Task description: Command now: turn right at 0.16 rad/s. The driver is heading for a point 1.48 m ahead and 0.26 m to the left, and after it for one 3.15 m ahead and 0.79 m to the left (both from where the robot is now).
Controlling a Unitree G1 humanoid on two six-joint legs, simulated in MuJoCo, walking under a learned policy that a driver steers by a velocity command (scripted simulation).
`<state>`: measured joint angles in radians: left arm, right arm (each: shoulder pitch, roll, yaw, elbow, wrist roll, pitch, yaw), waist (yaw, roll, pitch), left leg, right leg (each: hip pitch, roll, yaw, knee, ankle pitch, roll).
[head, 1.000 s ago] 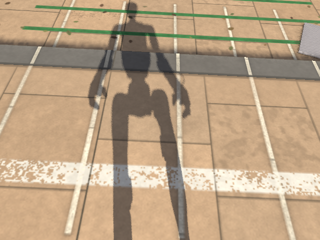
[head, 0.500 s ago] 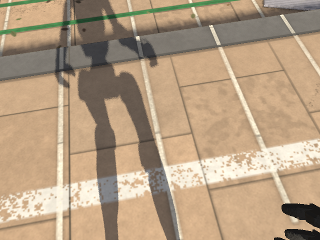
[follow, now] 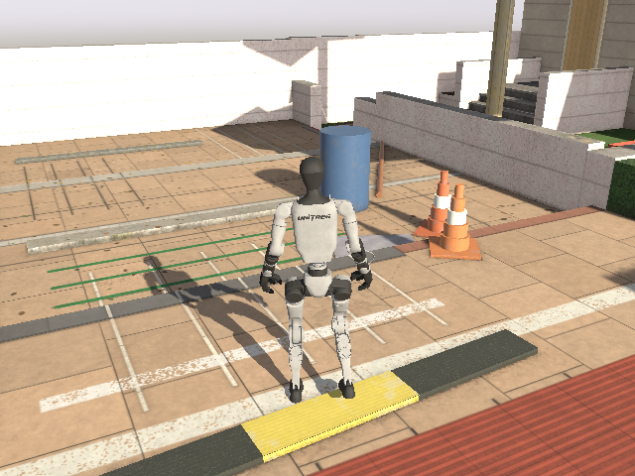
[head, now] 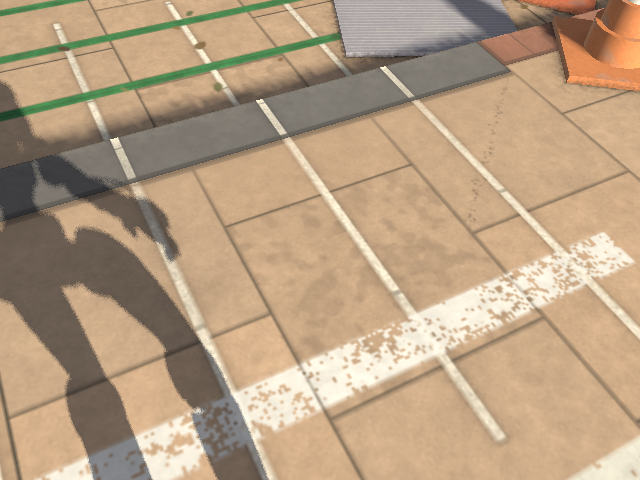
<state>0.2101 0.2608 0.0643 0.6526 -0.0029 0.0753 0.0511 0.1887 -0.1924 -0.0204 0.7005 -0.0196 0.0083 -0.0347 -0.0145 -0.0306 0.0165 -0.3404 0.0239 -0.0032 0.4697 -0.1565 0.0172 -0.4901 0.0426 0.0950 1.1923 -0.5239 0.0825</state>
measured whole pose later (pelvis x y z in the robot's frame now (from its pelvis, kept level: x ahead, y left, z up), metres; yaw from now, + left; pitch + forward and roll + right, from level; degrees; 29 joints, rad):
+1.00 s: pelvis +0.05 +0.01 -0.01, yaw -2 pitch +1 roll +0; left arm 0.38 0.24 0.05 0.89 -0.03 -0.06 0.02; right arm 0.29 -0.21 -0.06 0.86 0.02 -0.10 0.02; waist 0.02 -0.03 -0.02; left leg -0.30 -0.03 0.00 0.57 -0.27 0.05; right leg -0.31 -0.01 0.06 0.99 -0.59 -0.02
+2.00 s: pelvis +0.58 +0.00 -0.02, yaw +12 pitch +3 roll -2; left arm 0.32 0.28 0.05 0.93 -0.01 -0.05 0.02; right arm 0.08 -0.24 -0.04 0.67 0.02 -0.05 0.06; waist 0.05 0.02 0.02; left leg -0.54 0.00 0.05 0.58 -0.10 0.11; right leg 0.07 -0.01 -0.22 0.43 -0.48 0.00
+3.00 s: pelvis +1.10 +0.18 -0.01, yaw +28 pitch +3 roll -1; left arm 0.44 0.28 0.04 0.89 -0.02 -0.04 0.00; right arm 0.03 -0.24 -0.03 0.61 0.01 -0.08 0.04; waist 0.11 0.02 0.01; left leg -0.49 0.01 0.01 0.49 -0.04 0.07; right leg 0.03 0.02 0.00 0.37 -0.43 -0.01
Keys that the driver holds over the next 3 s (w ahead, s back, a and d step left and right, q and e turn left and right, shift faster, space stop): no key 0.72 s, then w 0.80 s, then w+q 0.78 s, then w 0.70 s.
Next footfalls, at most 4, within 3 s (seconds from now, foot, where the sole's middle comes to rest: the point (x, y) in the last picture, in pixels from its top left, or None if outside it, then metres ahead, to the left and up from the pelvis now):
0.08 right None -0.02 -0.14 -0.74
1.44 right None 0.44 -0.13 -0.78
2.00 left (259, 372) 0.72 0.12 -0.78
2.46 right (305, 259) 1.05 0.01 -0.78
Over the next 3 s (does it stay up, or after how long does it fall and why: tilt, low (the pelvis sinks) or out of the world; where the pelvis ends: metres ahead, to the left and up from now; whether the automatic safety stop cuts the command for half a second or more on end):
stays up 1.10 0.18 -0.01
